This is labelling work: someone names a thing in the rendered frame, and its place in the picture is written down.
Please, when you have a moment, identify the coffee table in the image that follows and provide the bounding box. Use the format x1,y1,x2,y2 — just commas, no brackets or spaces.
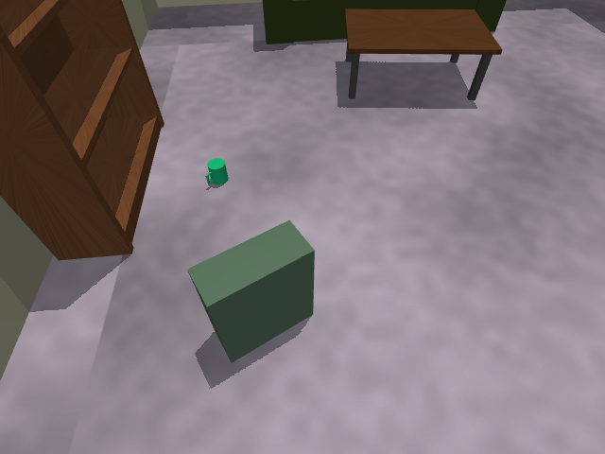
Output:
345,9,502,100

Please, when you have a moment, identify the sofa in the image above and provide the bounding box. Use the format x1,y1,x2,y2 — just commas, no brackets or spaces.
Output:
263,0,507,44

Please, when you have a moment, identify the bookshelf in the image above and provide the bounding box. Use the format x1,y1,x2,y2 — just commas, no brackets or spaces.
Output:
0,0,164,260

